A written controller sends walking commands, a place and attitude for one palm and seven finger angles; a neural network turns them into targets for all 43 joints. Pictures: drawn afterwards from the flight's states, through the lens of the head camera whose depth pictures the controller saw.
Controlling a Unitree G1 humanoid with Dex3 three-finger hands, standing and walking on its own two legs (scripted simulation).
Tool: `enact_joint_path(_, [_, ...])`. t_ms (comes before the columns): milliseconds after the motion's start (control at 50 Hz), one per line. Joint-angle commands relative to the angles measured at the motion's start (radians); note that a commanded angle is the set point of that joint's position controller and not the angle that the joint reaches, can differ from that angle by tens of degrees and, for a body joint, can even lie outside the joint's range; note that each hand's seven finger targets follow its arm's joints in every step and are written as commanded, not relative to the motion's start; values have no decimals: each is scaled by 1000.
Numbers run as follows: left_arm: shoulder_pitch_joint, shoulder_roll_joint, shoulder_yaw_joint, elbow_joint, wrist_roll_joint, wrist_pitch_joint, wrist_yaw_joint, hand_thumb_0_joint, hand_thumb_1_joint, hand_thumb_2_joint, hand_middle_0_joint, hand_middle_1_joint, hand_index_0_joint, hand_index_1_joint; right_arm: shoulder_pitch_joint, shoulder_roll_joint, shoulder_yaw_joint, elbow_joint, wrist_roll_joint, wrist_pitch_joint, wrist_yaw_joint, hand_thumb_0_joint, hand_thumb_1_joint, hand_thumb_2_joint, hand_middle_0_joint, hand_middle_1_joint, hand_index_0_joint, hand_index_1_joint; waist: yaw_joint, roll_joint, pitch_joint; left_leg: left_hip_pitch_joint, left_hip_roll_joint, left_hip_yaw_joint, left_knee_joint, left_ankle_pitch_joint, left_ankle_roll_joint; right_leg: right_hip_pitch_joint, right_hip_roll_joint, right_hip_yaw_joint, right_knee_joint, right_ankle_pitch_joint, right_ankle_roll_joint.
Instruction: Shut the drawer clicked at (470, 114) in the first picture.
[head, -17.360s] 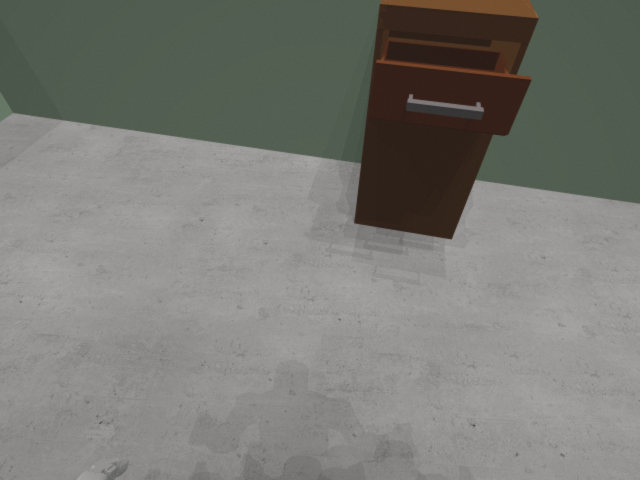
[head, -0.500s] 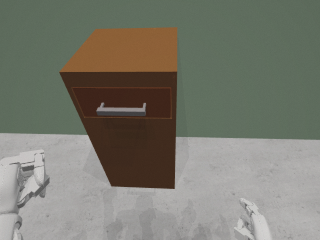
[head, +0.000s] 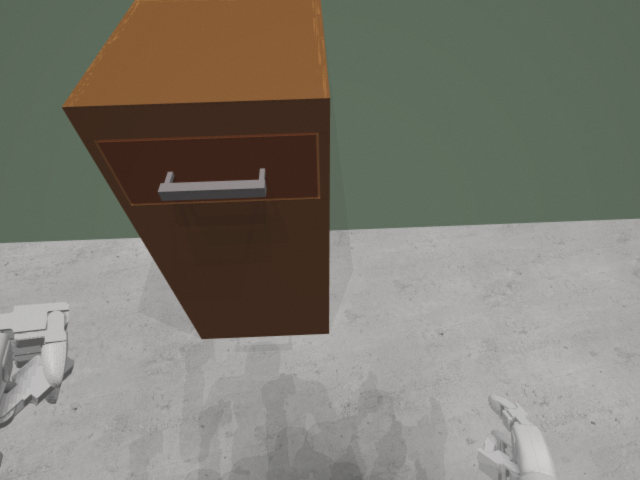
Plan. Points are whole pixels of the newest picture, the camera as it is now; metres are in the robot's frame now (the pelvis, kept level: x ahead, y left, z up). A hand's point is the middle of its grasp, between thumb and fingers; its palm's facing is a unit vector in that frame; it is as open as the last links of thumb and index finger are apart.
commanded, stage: step back with the hand held close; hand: left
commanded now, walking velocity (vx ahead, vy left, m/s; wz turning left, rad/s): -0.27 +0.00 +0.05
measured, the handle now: (214, 182) +0.61 +0.25 -0.03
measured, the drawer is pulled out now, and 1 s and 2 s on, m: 0.00 0.00 0.00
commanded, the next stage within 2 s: stop stepping back and stand still in 0.64 s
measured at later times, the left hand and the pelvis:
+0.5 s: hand out of the picture +0.05 +0.27 +0.17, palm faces +0.44 -0.75 -0.50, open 3.3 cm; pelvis -0.12 +0.01 -0.02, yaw +8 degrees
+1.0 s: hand out of the picture -0.07 +0.24 +0.17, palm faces +0.35 -0.78 -0.51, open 3.2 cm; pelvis -0.25 +0.00 -0.01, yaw +1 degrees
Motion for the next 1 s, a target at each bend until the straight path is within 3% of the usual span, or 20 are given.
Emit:
enact_joint_path(0, [31,149,151,-216,-12,-79,44,0,900,900,-1400,-1600,-1400,-1600,-88,-100,-41,-168,-5,-61,-5,0,-900,-900,200,300,200,300,3,17,-221,221,32,-14,11,354,29,-82,-12,-37,-25,352,14])
enact_joint_path(200, [-13,124,126,-177,9,-149,66,0,900,900,-1400,-1600,-1400,-1600,-77,-115,-40,-142,-9,-116,-16,0,-900,-900,200,300,200,300,-21,44,-75,5,43,-100,-98,-261,26,-161,15,-19,-68,-98,-6])
enact_joint_path(320, [-47,146,176,-215,40,-170,68,0,900,900,-1400,-1600,-1400,-1600,-93,-131,-45,-150,-18,-159,-24,0,-900,-900,200,300,200,300,2,199,-104,-349,138,-229,-318,-611,79,122,114,-56,232,-77,0])
enact_joint_path(360, [-33,145,175,-241,37,-173,66,0,900,900,-1400,-1600,-1400,-1600,-81,-109,-45,-146,-20,-168,-19,0,-900,-900,200,300,200,300,6,191,-143,-330,137,-211,-279,-548,80,118,104,-52,254,-65,-17])
enact_joint_path(420, [18,200,213,-280,11,-175,72,0,900,900,-1400,-1600,-1400,-1600,-76,-90,-48,-133,-23,-179,-4,0,-900,-900,200,300,200,300,-4,25,-159,-63,18,-59,45,-319,12,-203,-25,119,-56,-189,-83])
enact_joint_path(460, [8,160,170,-216,6,-159,84,0,900,900,-1400,-1600,-1400,-1600,-71,-74,-66,-82,-14,-154,15,0,-900,-900,200,300,200,300,-10,-205,-137,57,-69,-39,528,-231,-44,-505,-316,449,-272,-283,-203])
enact_joint_path(500, [-45,120,137,-216,17,-131,80,0,900,900,-1400,-1600,-1400,-1600,-86,-71,-70,-69,-13,-141,22,0,-900,-900,200,300,200,300,-16,-229,-129,-79,-44,-89,670,-273,-39,-382,-302,339,-180,0,-212])
enact_joint_path(540, [-90,120,130,-207,29,-126,78,0,900,900,-1400,-1600,-1400,-1600,-93,-42,-41,-83,-20,-142,5,0,-900,-900,200,300,200,300,-24,-239,-91,-34,-5,-70,355,-259,-24,-284,-210,227,-78,302,-148])
enact_joint_path(580, [-131,118,112,-208,21,-134,76,0,900,900,-1400,-1600,-1400,-1600,-109,-71,-29,-60,-9,-147,-21,0,-900,-900,200,300,200,300,-33,-86,-84,52,-29,-25,-80,-65,-17,-206,-78,116,101,412,-55])
enact_joint_path(620, [-199,145,116,-253,40,-146,82,0,900,900,-1400,-1600,-1400,-1600,-107,-100,-48,-62,-16,-170,-27,0,-900,-900,200,300,200,300,-11,177,-150,153,264,-259,-93,512,77,-301,20,41,389,-41,4])
enact_joint_path(660, [-176,134,123,-229,42,-176,78,0,900,900,-1400,-1600,-1400,-1600,-33,-77,-56,-45,-35,-219,0,0,-900,-900,200,300,200,300,-4,88,-211,257,322,-229,-32,738,155,-420,50,71,630,-252,-8])
enact_joint_path(680, [-141,146,138,-293,17,-174,68,0,900,900,-1400,-1600,-1400,-1600,-36,-78,-53,-58,-42,-233,9,0,-900,-900,200,300,200,300,-3,171,-278,192,328,-272,-50,667,156,-373,35,84,692,-285,3])
enact_joint_path(740, [-55,111,133,-356,16,-140,63,0,900,900,-1400,-1600,-1400,-1600,-36,-93,-67,-59,-28,-237,46,0,-900,-900,200,300,200,300,-7,116,-273,153,284,-166,-54,438,155,-326,38,43,687,-186,15])
enact_joint_path(820, [27,144,194,-344,15,-112,79,0,900,900,-1400,-1600,-1400,-1600,-85,-89,-45,-113,-13,-226,58,0,-900,-900,200,300,200,300,-16,183,-145,-116,233,-175,-277,-470,107,-131,32,-63,422,-170,0])
enact_joint_path(880, [65,116,171,-227,19,-80,91,0,900,900,-1400,-1600,-1400,-1600,-91,-72,-27,-109,-16,-189,39,0,-900,-900,200,300,200,300,-13,205,-136,-274,129,-93,-273,-617,20,150,73,-165,150,-210,-42])
enact_joint_path(900, [63,117,161,-221,23,-75,88,0,900,900,-1400,-1600,-1400,-1600,-88,-68,-29,-110,-16,-178,34,0,-900,-900,200,300,200,300,-12,134,-122,-261,61,-22,-169,-554,-14,140,50,-147,20,-221,-60])
enact_joint_path(920, [66,145,184,-221,23,-76,86,0,900,900,-1400,-1600,-1400,-1600,-77,-60,-33,-106,-13,-166,33,0,-900,-900,200,300,200,300,-20,-4,-112,-200,-6,42,62,-432,-26,27,-59,-9,-131,-260,-104])
enact_joint_path(940, [41,159,180,-239,13,-81,79,0,900,900,-1400,-1600,-1400,-1600,-60,-66,-39,-94,-14,-151,30,0,-900,-900,200,300,200,300,-20,-218,-101,-146,-31,8,406,-304,-23,-159,-255,284,-274,-350,-186])
enact_joint_path(960, [-20,200,198,-275,4,-86,83,0,900,900,-1400,-1600,-1400,-1600,-68,-89,-35,-75,-20,-147,29,0,-900,-900,200,300,200,300,-8,-256,-61,-257,-34,-33,583,-222,-16,-182,-371,400,-321,-291,-238])
enact_joint_path(980, [-32,220,227,-260,-2,-109,81,0,900,900,-1400,-1600,-1400,-1600,-49,-95,-29,-50,-35,-159,31,0,-900,-900,200,300,200,300,-23,-162,-92,-302,-24,-18,657,-162,-22,-108,-346,272,-251,-13,-231])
